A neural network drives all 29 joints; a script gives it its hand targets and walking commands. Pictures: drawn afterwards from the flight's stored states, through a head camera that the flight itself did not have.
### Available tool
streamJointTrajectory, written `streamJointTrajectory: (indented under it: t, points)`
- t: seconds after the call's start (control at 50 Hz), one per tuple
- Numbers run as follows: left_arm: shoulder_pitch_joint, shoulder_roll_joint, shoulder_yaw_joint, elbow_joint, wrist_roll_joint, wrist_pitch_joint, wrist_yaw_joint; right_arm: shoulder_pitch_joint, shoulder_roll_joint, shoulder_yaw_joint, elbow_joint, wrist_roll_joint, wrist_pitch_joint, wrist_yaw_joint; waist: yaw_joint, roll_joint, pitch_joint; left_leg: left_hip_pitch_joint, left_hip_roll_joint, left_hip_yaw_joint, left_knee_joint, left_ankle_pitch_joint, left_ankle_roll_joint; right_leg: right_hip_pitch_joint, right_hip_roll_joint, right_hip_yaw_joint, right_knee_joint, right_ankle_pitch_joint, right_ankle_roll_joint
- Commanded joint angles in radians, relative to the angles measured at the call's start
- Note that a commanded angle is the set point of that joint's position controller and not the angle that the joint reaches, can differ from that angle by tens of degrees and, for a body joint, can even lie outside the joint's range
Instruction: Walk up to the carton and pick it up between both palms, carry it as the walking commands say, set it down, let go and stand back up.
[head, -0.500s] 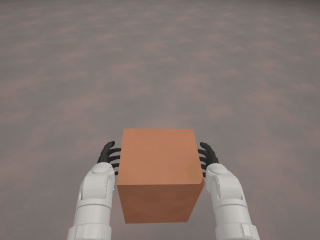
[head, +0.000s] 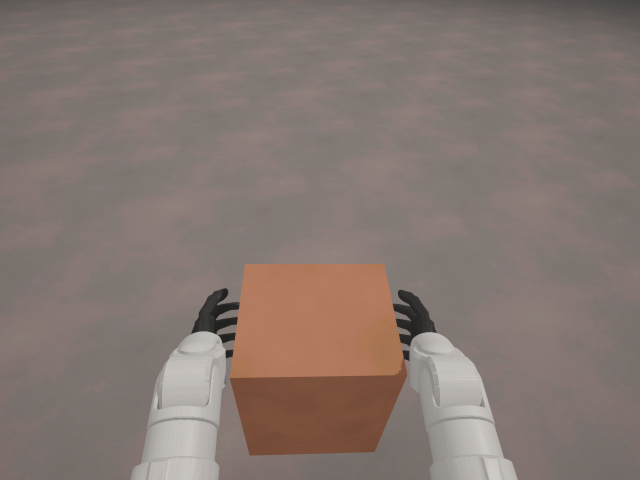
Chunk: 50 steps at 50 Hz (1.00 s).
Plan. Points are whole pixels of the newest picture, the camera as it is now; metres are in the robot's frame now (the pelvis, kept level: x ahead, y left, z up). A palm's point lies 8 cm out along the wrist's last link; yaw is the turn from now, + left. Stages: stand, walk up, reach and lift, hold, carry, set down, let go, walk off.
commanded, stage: hold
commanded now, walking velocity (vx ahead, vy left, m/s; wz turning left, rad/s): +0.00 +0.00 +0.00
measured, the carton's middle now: (313, 364) +0.30 +0.00 -0.02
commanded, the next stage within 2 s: carry in 0.12 s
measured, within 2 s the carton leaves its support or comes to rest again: neither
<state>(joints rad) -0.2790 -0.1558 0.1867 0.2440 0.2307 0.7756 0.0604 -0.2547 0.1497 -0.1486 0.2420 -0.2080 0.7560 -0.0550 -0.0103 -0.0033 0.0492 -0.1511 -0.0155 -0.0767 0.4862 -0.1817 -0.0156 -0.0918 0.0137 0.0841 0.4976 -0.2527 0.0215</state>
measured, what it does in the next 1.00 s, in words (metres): steps on the spot: left foot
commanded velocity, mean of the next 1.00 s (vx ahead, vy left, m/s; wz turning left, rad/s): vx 0.00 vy -0.18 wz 0.00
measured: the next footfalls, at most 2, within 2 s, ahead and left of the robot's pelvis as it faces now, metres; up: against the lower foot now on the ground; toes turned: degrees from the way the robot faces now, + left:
left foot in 0.82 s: +0.02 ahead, +0.06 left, +0.00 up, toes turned +8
right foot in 1.10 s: -0.03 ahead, -0.24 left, +0.00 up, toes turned -10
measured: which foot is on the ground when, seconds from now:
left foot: down 0.00-0.64, up 0.66-0.80, down 0.82-1.00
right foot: down 0.00-0.82, up 0.84-1.00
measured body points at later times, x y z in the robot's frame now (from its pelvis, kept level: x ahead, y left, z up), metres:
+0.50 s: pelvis -0.03 -0.03 -0.02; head -0.08 -0.02 +0.42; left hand +0.27 +0.10 +0.08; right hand +0.25 -0.18 +0.08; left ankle +0.06 +0.13 -0.74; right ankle +0.02 -0.13 -0.74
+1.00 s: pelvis -0.08 -0.05 -0.01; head -0.14 -0.03 +0.43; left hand +0.18 +0.09 +0.07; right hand +0.17 -0.19 +0.08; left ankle -0.02 +0.06 -0.74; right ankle -0.03 -0.19 -0.70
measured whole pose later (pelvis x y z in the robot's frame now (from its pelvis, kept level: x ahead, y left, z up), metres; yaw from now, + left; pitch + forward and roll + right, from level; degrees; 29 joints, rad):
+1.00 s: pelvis -0.08 -0.05 -0.01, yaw -3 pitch +2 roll -2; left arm -0.07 -0.13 0.05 -0.34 0.03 1.22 0.20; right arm -0.04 0.13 0.00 -0.33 -0.02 1.19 -0.19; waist 0.02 -0.01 -0.19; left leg -0.45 0.11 0.14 0.66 -0.25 0.02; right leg -0.56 -0.03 -0.05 0.89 -0.34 0.01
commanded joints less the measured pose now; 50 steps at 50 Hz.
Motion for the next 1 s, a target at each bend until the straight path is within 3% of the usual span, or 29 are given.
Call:
streamJointTrajectory:
  t: [0.0, 0.08, 0.1, 0.14, 0.18, 0.24, 0.28, 0.3, 0.32, 0.36, 0.44, 0.46, 0.5, 0.52, 0.58, 0.6, 0.62, 0.64, 0.68, 0.74, 0.76, 0.78, 0.8, 0.82, 0.84, 0.86, 0.88, 0.92, 0.98]
  points:
    - [-0.645, -1.018, -0.646, -0.131, -0.318, -0.071, -0.271, -0.631, 1.05, 0.593, -0.112, 0.281, -0.061, 0.235, -0.001, 0.005, -0.339, 0.184, -0.069, 0.001, -0.065, 0.028, 0.018, -0.079, 0.057, 0.003, -0.113, 0.057, -0.033]
    - [-0.661, -1.029, -0.64, -0.109, -0.308, -0.072, -0.268, -0.663, 1.046, 0.591, -0.105, 0.281, -0.063, 0.242, 0.002, 0.008, -0.35, 0.185, -0.068, 0.001, -0.065, 0.001, 0.016, -0.088, 0.059, -0.003, -0.11, 0.026, -0.034]
    - [-0.721, -0.97, -0.671, -0.137, -0.295, -0.06, -0.256, -0.716, 0.974, 0.585, -0.164, 0.272, -0.053, 0.241, -0.01, 0.067, -0.488, 0.096, 0.167, -0.085, -0.006, 0.172, 0.048, -0.173, -0.087, -0.046, 0.078, 0.135, -0.039]
    - [-0.734, -0.995, -0.699, -0.179, -0.336, -0.041, -0.241, -0.679, 0.98, 0.593, -0.196, 0.288, -0.031, 0.224, -0.011, 0.118, -0.567, 0.141, 0.246, -0.159, 0.022, 0.372, 0.1, -0.237, -0.052, -0.057, 0.183, 0.129, -0.027]
    - [-0.692, -0.989, -0.706, -0.176, -0.352, -0.015, -0.226, -0.652, 0.968, 0.611, -0.204, 0.293, -0.003, 0.2, 0.005, 0.157, -0.569, 0.08, 0.293, -0.211, 0.019, 0.391, 0.136, -0.261, -0.033, -0.07, 0.187, -0.071, -0.024]
    - [-0.678, -0.992, -0.726, -0.229, -0.382, 0.02, -0.206, -0.636, 0.948, 0.622, -0.255, 0.297, 0.041, 0.171, 0.016, 0.157, -0.532, -0.078, 0.258, -0.151, -0.009, 0.089, 0.096, -0.207, -0.03, -0.07, 0.09, -0.102, -0.053]
    - [-0.683, -0.976, -0.731, -0.308, -0.398, 0.048, -0.185, -0.656, 0.96, 0.648, -0.319, 0.327, 0.079, 0.153, 0.007, 0.029, -0.498, -0.187, 0.193, -0.047, 0.07, -0.034, 0.043, -0.168, -0.098, 0.005, 0.013, 0.055, -0.074]
    - [-0.67, -0.962, -0.729, -0.339, -0.403, 0.07, -0.172, -0.657, 0.961, 0.661, -0.35, 0.344, 0.1, 0.141, 0.004, -0.082, -0.488, -0.251, 0.14, 0.035, 0.154, -0.06, 0.011, -0.139, -0.156, 0.069, -0.035, 0.13, -0.096]
    - [-0.653, -0.961, -0.734, -0.365, -0.408, 0.097, -0.159, -0.661, 0.959, 0.676, -0.383, 0.365, 0.125, 0.129, -0.002, -0.129, -0.474, -0.279, 0.088, 0.09, 0.206, -0.101, -0.004, -0.145, -0.196, 0.1, -0.06, 0.155, -0.123]
    - [-0.592, -0.956, -0.742, -0.425, -0.413, 0.147, -0.124, -0.637, 0.962, 0.71, -0.434, 0.408, 0.175, 0.104, -0.004, -0.148, -0.479, -0.268, 0.072, 0.134, 0.241, -0.196, 0.005, -0.184, -0.225, 0.103, -0.054, 0.166, -0.142]
    - [-0.481, -0.889, -0.709, -0.533, -0.404, 0.244, -0.062, -0.564, 0.923, 0.709, -0.524, 0.45, 0.275, 0.064, -0.011, -0.085, -0.513, -0.164, 0.109, 0.116, 0.15, -0.079, 0.03, -0.262, -0.157, 0.008, 0.025, 0.187, -0.103]
    - [-0.431, -0.868, -0.69, -0.535, -0.395, 0.268, -0.046, -0.503, 0.908, 0.707, -0.542, 0.45, 0.297, 0.054, -0.01, -0.016, -0.51, -0.132, 0.165, 0.046, 0.105, -0.054, 0.044, -0.317, -0.127, -0.02, 0.075, 0.132, -0.082]
    - [-0.417, -0.839, -0.669, -0.568, -0.404, 0.307, -0.023, -0.436, 0.874, 0.679, -0.554, 0.443, 0.333, 0.034, 0.004, 0.215, -0.49, -0.142, 0.335, -0.173, -0.065, -0.187, 0.091, -0.406, -0.036, -0.09, 0.247, -0.164, -0.045]
    - [-0.396, -0.832, -0.667, -0.578, -0.416, 0.326, -0.014, -0.386, 0.871, 0.669, -0.556, 0.44, 0.348, 0.019, 0.006, 0.237, -0.458, -0.195, 0.386, -0.223, -0.109, -0.229, 0.121, -0.394, -0.037, -0.091, 0.266, -0.176, -0.041]
    - [-0.441, -0.849, -0.683, -0.648, -0.469, 0.354, -0.012, -0.411, 0.874, 0.664, -0.636, 0.432, 0.365, -0.015, 0.016, 0.106, -0.419, -0.388, 0.286, -0.023, -0.026, -0.299, 0.042, -0.209, -0.039, -0.073, 0.109, -0.142, -0.057]
    - [-0.439, -0.852, -0.686, -0.663, -0.477, 0.359, -0.008, -0.413, 0.873, 0.666, -0.656, 0.43, 0.372, -0.022, 0.024, 0.009, -0.398, -0.448, 0.197, 0.095, 0.124, -0.281, -0.001, -0.189, -0.103, 0.041, -0.034, -0.248, -0.081]
    - [-0.402, -0.844, -0.673, -0.66, -0.468, 0.367, -0.005, -0.375, 0.868, 0.667, -0.662, 0.42, 0.383, -0.026, 0.025, -0.227, -0.376, -0.489, 0.067, 0.23, 0.358, -0.321, -0.045, -0.232, -0.25, 0.251, -0.23, -0.298, -0.118]
    - [-0.364, -0.856, -0.673, -0.651, -0.455, 0.372, -0.003, -0.396, 0.856, 0.672, -0.7, 0.42, 0.387, -0.028, 0.021, -0.251, -0.4, -0.447, 0.062, 0.197, 0.565, -0.369, -0.039, -0.303, -0.32, 0.29, -0.269, -0.284, -0.178]
    - [-0.382, -0.877, -0.694, -0.728, -0.469, 0.366, 0.002, -0.423, 0.871, 0.685, -0.765, 0.445, 0.382, -0.025, 0.012, -0.096, -0.413, -0.387, 0.086, 0.164, 0.595, -0.318, -0.02, -0.326, -0.275, 0.172, -0.201, -0.156, -0.215]
    - [-0.356, -0.871, -0.697, -0.761, -0.468, 0.367, 0.017, -0.376, 0.863, 0.685, -0.769, 0.453, 0.391, -0.023, 0.011, -0.106, -0.469, -0.254, 0.073, 0.202, 0.317, -0.263, 0.006, -0.276, -0.203, 0.026, -0.113, 0.034, -0.188]
    - [-0.33, -0.863, -0.689, -0.765, -0.46, 0.367, 0.024, -0.362, 0.868, 0.686, -0.764, 0.457, 0.394, -0.026, 0.005, -0.124, -0.493, -0.179, 0.065, 0.216, 0.179, -0.202, 0.015, -0.277, -0.186, 0.003, -0.095, -0.001, -0.173]
    - [-0.31, -0.862, -0.69, -0.753, -0.459, 0.373, 0.028, -0.332, 0.847, 0.666, -0.761, 0.443, 0.398, -0.028, -0.007, -0.074, -0.517, -0.081, 0.105, 0.161, 0.048, -0.154, 0.036, -0.313, -0.157, -0.035, -0.013, -0.001, -0.14]
    - [-0.298, -0.849, -0.693, -0.764, -0.457, 0.377, 0.032, -0.305, 0.843, 0.654, -0.753, 0.444, 0.399, -0.029, -0.017, 0.082, -0.527, 0.045, 0.27, -0.089, -0.092, -0.196, 0.08, -0.467, -0.102, -0.058, 0.147, -0.039, -0.089]
    - [-0.257, -0.847, -0.695, -0.747, -0.452, 0.388, 0.034, -0.261, 0.817, 0.636, -0.734, 0.436, 0.404, -0.03, -0.007, 0.305, -0.484, 0.048, 0.554, -0.447, -0.206, -0.164, 0.177, -0.671, -0.017, -0.114, 0.358, -0.209, -0.016]
    - [-0.304, -0.843, -0.728, -0.775, -0.466, 0.385, 0.029, -0.232, 0.827, 0.634, -0.734, 0.435, 0.398, -0.03, -0.008, 0.228, -0.45, -0.016, 0.571, -0.408, -0.185, -0.031, 0.219, -0.657, -0.067, -0.056, 0.481, -0.201, -0.02]
    - [-0.323, -0.854, -0.745, -0.764, -0.476, 0.391, 0.027, -0.21, 0.832, 0.62, -0.712, 0.413, 0.399, -0.034, -0.005, 0.153, -0.437, -0.048, 0.51, -0.319, -0.154, -0.005, 0.195, -0.616, -0.088, -0.016, 0.535, -0.143, -0.017]
    - [-0.327, -0.865, -0.753, -0.76, -0.488, 0.392, 0.022, -0.22, 0.834, 0.612, -0.715, 0.41, 0.395, -0.033, -0.002, 0.114, -0.414, -0.094, 0.462, -0.219, -0.158, -0.07, 0.17, -0.594, -0.091, -0.041, 0.518, -0.098, -0.011]
    - [-0.33, -0.86, -0.757, -0.775, -0.498, 0.389, 0.011, -0.227, 0.84, 0.617, -0.727, 0.415, 0.389, -0.029, -0.002, 0.158, -0.396, -0.146, 0.404, -0.095, -0.167, -0.101, 0.137, -0.546, -0.074, -0.102, 0.465, -0.086, -0.01]
    - [-0.347, -0.878, -0.772, -0.787, -0.508, 0.382, 0.013, -0.249, 0.831, 0.611, -0.76, 0.411, 0.38, -0.028, -0.006, 0.226, -0.399, -0.172, 0.369, -0.016, -0.157, -0.041, 0.103, -0.434, -0.045, -0.161, 0.294, -0.097, -0.012]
